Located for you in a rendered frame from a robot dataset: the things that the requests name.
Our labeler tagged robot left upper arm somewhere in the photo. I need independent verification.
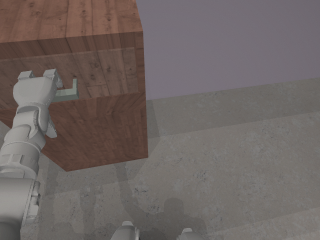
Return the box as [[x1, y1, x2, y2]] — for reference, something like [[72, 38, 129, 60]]
[[0, 177, 41, 240]]

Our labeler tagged drawer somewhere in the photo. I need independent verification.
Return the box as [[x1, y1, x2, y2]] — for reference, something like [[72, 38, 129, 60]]
[[0, 47, 139, 110]]

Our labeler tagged robot left hand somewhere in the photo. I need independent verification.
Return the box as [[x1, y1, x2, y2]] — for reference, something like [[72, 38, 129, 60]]
[[13, 68, 63, 138]]

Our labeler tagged left robot shin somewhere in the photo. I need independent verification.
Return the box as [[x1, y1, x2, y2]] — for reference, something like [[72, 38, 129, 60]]
[[122, 221, 133, 226]]

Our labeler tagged left robot forearm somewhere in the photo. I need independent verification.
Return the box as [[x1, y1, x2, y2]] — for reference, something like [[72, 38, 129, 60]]
[[0, 102, 50, 181]]

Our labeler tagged right robot shin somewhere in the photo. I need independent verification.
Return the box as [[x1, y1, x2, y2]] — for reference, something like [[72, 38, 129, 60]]
[[181, 228, 192, 234]]

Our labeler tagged handle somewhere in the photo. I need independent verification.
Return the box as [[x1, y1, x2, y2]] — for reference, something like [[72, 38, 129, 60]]
[[52, 78, 79, 103]]

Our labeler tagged robot shin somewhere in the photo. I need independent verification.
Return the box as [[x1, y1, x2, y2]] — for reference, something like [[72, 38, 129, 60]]
[[122, 221, 133, 226], [181, 228, 192, 234]]

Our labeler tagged cabinet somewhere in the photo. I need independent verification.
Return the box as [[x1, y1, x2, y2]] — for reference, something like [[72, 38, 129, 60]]
[[0, 0, 149, 172]]

